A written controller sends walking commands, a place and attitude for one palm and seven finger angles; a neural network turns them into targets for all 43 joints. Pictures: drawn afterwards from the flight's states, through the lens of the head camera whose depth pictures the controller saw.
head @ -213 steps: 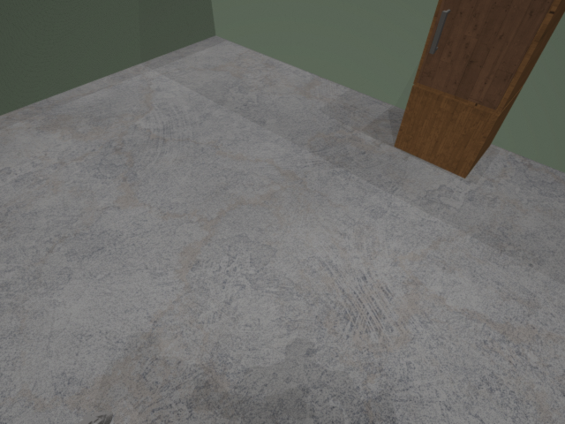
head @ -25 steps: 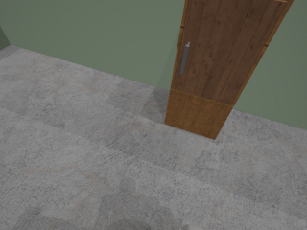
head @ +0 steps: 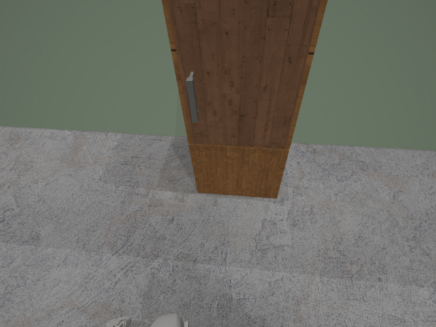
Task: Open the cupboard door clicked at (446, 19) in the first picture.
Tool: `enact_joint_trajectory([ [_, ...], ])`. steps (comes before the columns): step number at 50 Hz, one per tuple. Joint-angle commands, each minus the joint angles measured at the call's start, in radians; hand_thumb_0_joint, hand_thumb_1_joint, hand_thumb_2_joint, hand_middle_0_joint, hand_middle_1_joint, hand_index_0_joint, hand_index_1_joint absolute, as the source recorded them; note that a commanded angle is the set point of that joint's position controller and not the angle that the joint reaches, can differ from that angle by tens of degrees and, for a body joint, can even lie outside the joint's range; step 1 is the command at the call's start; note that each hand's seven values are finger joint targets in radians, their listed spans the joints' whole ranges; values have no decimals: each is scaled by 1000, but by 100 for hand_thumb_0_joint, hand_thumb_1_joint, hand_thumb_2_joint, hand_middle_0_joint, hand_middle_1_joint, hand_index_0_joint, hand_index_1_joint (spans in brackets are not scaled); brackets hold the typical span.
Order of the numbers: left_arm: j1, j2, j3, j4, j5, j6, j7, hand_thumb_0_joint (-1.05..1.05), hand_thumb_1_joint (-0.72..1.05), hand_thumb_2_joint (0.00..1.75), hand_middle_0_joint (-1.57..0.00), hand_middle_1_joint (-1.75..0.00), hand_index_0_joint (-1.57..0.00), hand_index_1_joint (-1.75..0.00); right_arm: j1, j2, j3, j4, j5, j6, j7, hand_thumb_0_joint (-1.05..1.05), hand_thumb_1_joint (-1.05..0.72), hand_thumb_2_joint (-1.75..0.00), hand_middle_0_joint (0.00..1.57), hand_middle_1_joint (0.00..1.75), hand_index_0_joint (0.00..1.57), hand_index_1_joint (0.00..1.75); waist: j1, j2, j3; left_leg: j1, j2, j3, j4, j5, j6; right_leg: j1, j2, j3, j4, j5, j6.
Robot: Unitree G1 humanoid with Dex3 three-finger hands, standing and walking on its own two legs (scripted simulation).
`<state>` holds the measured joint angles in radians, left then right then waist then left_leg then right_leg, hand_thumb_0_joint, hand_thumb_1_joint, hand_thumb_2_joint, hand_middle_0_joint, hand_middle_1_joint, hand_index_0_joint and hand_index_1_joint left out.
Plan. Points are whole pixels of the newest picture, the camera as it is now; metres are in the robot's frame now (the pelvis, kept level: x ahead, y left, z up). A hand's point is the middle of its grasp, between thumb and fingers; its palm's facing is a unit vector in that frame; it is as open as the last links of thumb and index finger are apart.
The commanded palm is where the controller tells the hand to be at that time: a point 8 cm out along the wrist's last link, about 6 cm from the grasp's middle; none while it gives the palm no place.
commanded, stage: take the last steps up to it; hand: left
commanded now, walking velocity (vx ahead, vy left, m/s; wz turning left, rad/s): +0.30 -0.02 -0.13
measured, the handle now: (193, 98) +0.81 +0.11 -0.08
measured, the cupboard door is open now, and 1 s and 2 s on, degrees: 0 0 0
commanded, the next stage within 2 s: come to a stop and stand still in 0.74 s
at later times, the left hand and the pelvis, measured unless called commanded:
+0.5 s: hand (130, 322) +0.16 +0.20 -0.16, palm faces -0.05 -0.98 -0.17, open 7.4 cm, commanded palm none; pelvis +0.13 +0.02 +0.01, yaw -5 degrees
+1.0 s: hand (167, 262) +0.29 +0.15 -0.18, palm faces +0.00 -0.99 -0.15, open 7.4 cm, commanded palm none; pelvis +0.28 -0.02 +0.00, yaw -4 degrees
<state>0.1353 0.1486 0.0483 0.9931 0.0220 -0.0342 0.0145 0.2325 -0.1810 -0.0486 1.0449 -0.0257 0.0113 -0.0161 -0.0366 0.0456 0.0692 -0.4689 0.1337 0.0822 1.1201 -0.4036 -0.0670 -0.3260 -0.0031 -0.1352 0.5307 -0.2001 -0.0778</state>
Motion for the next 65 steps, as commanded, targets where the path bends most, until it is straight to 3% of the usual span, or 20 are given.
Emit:
enact_joint_trajectory([
  [1, 76, 171, 38, -26, 3, -6, 1, 0, 90, 90, -20, -30, -20, -30, 83, -33, -6, -46, -3, -9, 13, 0, -90, -90, 20, 30, 20, 30, 26, -169, -75, 46, 1, 5, -191, 47, 1, 22, -239, 253, -313, -52, -101],
  [5, 104, 190, 45, -16, 3, -3, -8, 0, 90, 90, -20, -30, -20, -30, 11, -44, -9, -82, 1, -24, 21, 0, -90, -90, 20, 30, 20, 30, 52, -174, -40, 90, -23, 17, -362, 22, 17, 35, -251, 311, -344, -222, -109],
  [9, 96, 173, 42, -4, -9, 5, -12, 0, 90, 90, -20, -30, -20, -30, 112, -46, -6, -44, 2, -48, 13, 0, -90, -90, 20, 30, 20, 30, 3, -92, -35, 361, -57, 58, -657, 121, 31, -65, -179, 258, -240, -312, -53],
  [12, 39, 91, 26, -69, -5, 4, -30, 0, 90, 90, -20, -30, -20, -30, 233, -209, -39, -33, -14, -48, 2, 0, -90, -90, 20, 30, 20, 30, -54, 290, 56, 383, 335, -498, -1022, -338, 217, -344, -8, 62, 311, -335, 46],
  [15, 60, 99, 40, -35, 11, 6, -44, 0, 90, 90, -20, -30, -20, -30, 127, -124, -14, -45, -7, -65, -7, 0, -90, -90, 20, 30, 20, 30, 9, 99, 99, 316, 240, -297, -1015, -125, 195, -348, -79, 132, 535, -165, 55],
  [18, 105, 74, 31, -4, 5, 10, -46, 0, 90, 90, -20, -30, -20, -30, 140, -107, -10, -30, -1, -84, -11, 0, -90, -90, 20, 30, 20, 30, 25, 71, 15, 382, 181, -122, -969, 190, 187, -288, -96, 104, 492, -85, 80],
  [25, 22, 41, 14, -11, 1, 7, -44, 0, 90, 90, -20, -30, -20, -30, 216, -113, -21, 44, -5, -70, -7, 0, -90, -90, 20, 30, 20, 30, -7, 116, 37, 389, 169, -23, -891, 366, 197, -153, -74, 6, 155, -95, 83],
  [28, 131, 58, 23, 34, 3, -7, -41, 0, 90, 90, -20, -30, -20, -30, 195, -104, -20, 57, -1, -61, -7, 0, -90, -90, 20, 30, 20, 30, 50, 87, -6, 327, 125, 19, -738, 382, 154, 78, -18, -44, -23, 6, 61],
  [29, 240, 103, 33, 71, 5, -17, -35, 0, 90, 90, -20, -30, -20, -30, 191, -90, -16, 58, 8, -65, -3, 0, -90, -90, 20, 30, 20, 30, 102, 12, -64, 250, 82, 64, -592, 383, 124, 262, -45, 2, -67, 45, 40],
  [31, 459, 279, 68, 128, -1, -30, -14, 0, 90, 90, -20, -30, -20, -30, 170, -11, 3, 0, 21, -71, 6, 0, -90, -90, 20, 30, 20, 30, 161, -334, -198, -117, -80, 89, -79, -212, 67, 560, -438, 516, -224, 150, -124],
  [34, 266, 165, 41, 92, -3, -23, 8, 0, 90, 90, -20, -30, -20, -30, 78, -25, -9, -4, 11, -55, 5, 0, -90, -90, 20, 30, 20, 30, 102, -188, -47, -154, 15, -58, 82, -60, 78, 276, -396, 385, -289, 37, -135],
  [38, 154, 107, 14, 60, 9, -29, 16, 0, 90, 90, -20, -30, -20, -30, 144, 39, 0, 23, 7, -29, 15, 0, -90, -90, 20, 30, 20, 30, 12, -148, -10, 37, 10, -10, -170, 20, 46, 50, -312, 148, -304, 170, -83],
  [45, 130, 101, 0, 77, -10, -8, 17, 0, 90, 90, -20, -30, -20, -30, 121, 5, 22, 33, 10, -47, 10, 0, -90, -90, 20, 30, 20, 30, 3, -123, -29, 320, -40, 23, -670, 385, 31, 50, -192, 57, -138, 232, 4],
  [49, 230, 65, -16, 96, -16, 34, 31, 0, 90, 90, -20, -30, -20, -30, 59, -125, 7, 21, 18, -41, -24, 0, -90, -90, 20, 30, 20, 30, 40, 205, -68, 352, 191, -162, -732, 1028, 174, 93, -84, 21, 27, -138, 117],
  [53, 195, 102, 2, 59, -11, 59, 29, 0, 90, 90, -20, -30, -20, -30, 33, -165, -26, -4, 11, -14, -42, 0, -90, -90, 20, 30, 20, 30, 17, 154, -104, 476, 247, -170, -721, 1201, 257, -70, -68, 103, 316, -362, 107],
  [57, 160, 87, 24, 6, -7, 67, 25, 0, 90, 90, -20, -30, -20, -30, -27, -178, -52, -44, 4, 6, -38, 0, -90, -90, 20, 30, 20, 30, 21, 84, -168, 493, 239, -123, -690, 1033, 263, -128, -45, 129, 424, -345, 104],
  [62, 257, 74, 24, 4, -1, 56, 21, 0, 90, 90, -20, -30, -20, -30, -133, -151, -55, -86, 4, 14, -11, 0, -90, -90, 20, 30, 20, 30, 82, 90, -156, 241, 152, -53, -668, 527, 173, 126, -45, 66, 52, -78, 96],
  [63, 285, 102, 25, 9, 5, 48, 23, 0, 90, 90, -20, -30, -20, -30, -127, -124, -50, -92, 11, 15, -4, 0, -90, -90, 20, 30, 20, 30, 96, -2, -149, 177, 85, -27, -600, 315, 122, 190, -77, 101, -108, 41, 100],
  [64, 243, 185, 27, -4, 19, 34, 29, 0, 90, 90, -20, -30, -20, -30, -102, -46, -37, -101, 20, 20, 6, 0, -90, -90, 20, 30, 20, 30, 72, -264, -100, 67, -51, 47, -469, -2, 49, 157, -267, 347, -239, 88, 46],
  [65, 193, 243, 27, -34, 13, 37, 25, 0, 90, 90, -20, -30, -20, -30, -116, -47, -32, -122, 20, 34, 12, 0, -90, -90, 20, 30, 20, 30, 81, -313, -55, 79, -88, -18, -347, -159, 39, 17, -396, 448, -314, 19, -51],
])
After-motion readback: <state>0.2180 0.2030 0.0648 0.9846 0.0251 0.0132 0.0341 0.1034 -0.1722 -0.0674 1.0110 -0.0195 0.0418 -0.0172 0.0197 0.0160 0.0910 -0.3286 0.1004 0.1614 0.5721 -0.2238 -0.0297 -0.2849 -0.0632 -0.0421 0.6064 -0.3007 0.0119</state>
